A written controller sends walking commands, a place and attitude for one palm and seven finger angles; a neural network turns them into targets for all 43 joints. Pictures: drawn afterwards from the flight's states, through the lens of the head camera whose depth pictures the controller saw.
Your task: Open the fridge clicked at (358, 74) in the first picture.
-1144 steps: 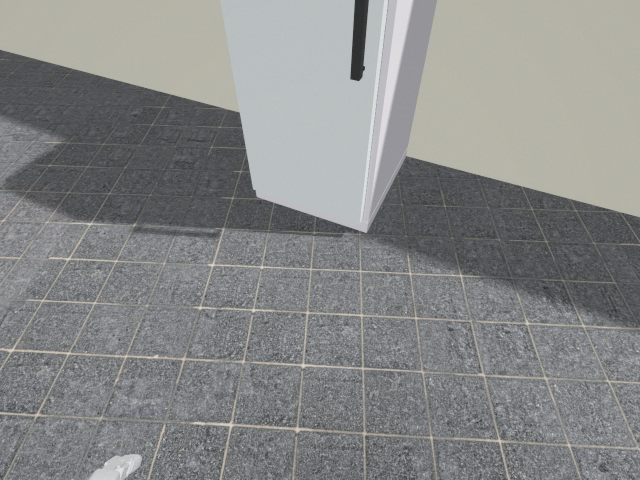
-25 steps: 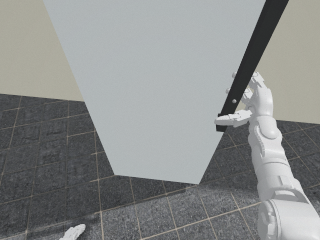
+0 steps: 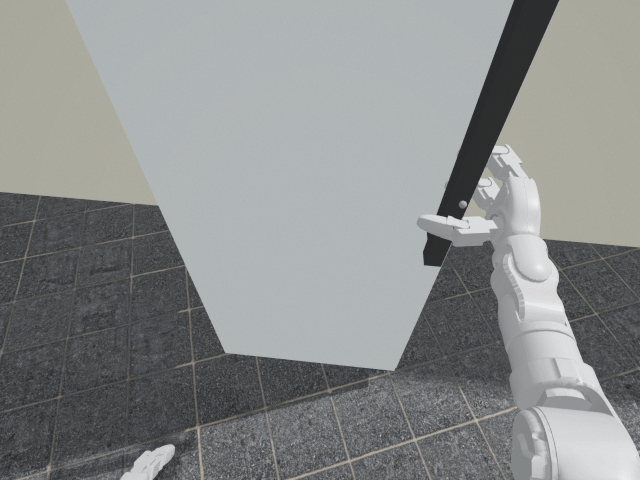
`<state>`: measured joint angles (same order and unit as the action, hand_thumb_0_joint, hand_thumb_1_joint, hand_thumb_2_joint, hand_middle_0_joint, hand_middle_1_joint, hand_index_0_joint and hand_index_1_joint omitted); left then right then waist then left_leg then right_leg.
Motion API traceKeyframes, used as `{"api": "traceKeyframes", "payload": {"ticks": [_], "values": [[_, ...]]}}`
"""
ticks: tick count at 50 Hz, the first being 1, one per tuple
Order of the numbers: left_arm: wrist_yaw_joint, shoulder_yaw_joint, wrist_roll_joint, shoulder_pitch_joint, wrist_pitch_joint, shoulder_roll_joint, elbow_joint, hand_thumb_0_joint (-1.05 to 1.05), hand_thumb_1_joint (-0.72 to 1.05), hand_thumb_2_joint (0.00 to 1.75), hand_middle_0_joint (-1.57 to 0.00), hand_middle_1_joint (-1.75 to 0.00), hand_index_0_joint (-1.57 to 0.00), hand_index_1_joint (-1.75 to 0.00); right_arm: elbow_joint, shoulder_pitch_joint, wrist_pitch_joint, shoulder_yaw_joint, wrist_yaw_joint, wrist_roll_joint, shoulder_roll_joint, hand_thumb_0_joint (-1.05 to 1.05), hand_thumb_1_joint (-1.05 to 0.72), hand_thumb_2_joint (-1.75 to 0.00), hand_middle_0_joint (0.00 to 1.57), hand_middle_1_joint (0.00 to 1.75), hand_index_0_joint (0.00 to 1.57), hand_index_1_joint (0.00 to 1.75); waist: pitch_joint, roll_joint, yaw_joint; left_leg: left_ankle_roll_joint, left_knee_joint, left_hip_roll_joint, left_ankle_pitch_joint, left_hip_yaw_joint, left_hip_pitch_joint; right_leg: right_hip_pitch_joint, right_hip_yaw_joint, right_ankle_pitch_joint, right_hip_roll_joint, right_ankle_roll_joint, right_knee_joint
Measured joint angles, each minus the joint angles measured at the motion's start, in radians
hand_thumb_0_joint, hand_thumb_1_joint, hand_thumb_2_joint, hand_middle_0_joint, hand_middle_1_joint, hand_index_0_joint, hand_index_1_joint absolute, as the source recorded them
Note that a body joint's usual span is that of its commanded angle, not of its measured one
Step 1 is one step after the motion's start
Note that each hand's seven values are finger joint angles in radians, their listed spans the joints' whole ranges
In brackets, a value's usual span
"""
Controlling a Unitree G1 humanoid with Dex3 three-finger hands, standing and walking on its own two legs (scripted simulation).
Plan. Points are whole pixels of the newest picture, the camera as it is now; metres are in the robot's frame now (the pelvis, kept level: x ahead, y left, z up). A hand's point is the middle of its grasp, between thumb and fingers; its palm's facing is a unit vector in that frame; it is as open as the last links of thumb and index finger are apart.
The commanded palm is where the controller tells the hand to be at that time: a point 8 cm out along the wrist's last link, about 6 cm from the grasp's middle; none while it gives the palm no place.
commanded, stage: grip the handle and tug to test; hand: right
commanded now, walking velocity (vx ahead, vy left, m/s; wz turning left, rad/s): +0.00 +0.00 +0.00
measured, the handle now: (478, 123) +0.49 -0.13 +0.21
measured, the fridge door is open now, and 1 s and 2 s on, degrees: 0 0 11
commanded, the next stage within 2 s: pull the door a little, standing still in 1.12 s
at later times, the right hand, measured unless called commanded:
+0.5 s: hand (446, 201) +0.44 -0.11 +0.13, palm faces -0.01 +1.00 +0.01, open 5.9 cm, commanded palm +0.41 -0.17 +0.13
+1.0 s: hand (445, 202) +0.44 -0.10 +0.13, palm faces +0.00 +1.00 +0.02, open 6.0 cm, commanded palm +0.38 -0.16 +0.13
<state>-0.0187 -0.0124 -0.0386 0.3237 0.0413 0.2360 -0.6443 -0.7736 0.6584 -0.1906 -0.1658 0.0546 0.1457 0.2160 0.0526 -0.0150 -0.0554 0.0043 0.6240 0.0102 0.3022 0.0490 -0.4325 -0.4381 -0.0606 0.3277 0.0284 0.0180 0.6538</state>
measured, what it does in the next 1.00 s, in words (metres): stands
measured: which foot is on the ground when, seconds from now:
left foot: down 0.00-1.00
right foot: down 0.00-1.00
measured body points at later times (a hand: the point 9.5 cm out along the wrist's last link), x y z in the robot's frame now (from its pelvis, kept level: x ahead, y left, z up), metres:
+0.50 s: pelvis +0.00 +0.01 +0.00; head +0.03 +0.01 +0.45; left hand +0.09 +0.25 -0.11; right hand +0.43 -0.16 +0.13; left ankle +0.01 +0.12 -0.72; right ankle +0.00 -0.11 -0.72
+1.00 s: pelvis +0.01 +0.01 +0.00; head +0.04 +0.02 +0.45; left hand +0.09 +0.27 -0.11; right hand +0.43 -0.16 +0.13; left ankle +0.01 +0.12 -0.72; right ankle +0.00 -0.11 -0.72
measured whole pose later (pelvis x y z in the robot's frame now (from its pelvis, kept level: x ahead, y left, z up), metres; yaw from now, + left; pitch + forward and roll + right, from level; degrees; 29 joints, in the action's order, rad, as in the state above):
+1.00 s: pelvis +0.01 +0.01 +0.00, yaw +2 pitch +6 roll +0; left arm -0.02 0.00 -0.04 0.33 0.02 0.25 -0.61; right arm -0.66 0.56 -0.14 -0.20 0.04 0.15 0.21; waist 0.06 -0.02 -0.08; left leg 0.02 0.60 -0.01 0.29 0.02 -0.40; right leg -0.38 -0.09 0.32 0.05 0.00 0.60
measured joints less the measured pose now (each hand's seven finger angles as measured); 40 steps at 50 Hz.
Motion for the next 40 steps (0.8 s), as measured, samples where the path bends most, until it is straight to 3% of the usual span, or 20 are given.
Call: {"api": "traceKeyframes", "payload": {"ticks": [18, 40], "values": [[0.004, -0.006, 0.007, -0.009, -0.008, -0.003, -0.005, 0.01, 0.91, 0.90, -0.20, -0.30, -0.20, -0.30, -0.018, 0.027, 0.018, 0.016, -0.016, -0.015, -0.031, 0.00, -0.61, -0.78, 0.43, 1.36, 0.42, 1.36, 0.004, -0.001, -0.003, 0.000, 0.006, 0.002, 0.003, 0.000, -0.005, -0.002, 0.001, 0.000, -0.002, 0.000, 0.000], [-0.010, 0.001, 0.002, 0.004, -0.019, 0.010, 0.006, 0.01, 0.91, 0.90, -0.20, -0.30, -0.20, -0.30, -0.027, 0.005, 0.003, -0.036, -0.004, -0.010, 0.007, 0.00, -0.64, -0.81, 0.39, 1.40, 0.39, 1.40, -0.006, -0.002, -0.025, 0.016, -0.012, -0.018, -0.014, -0.010, 0.004, 0.018, -0.009, -0.018, 0.016, -0.015, -0.027]]}}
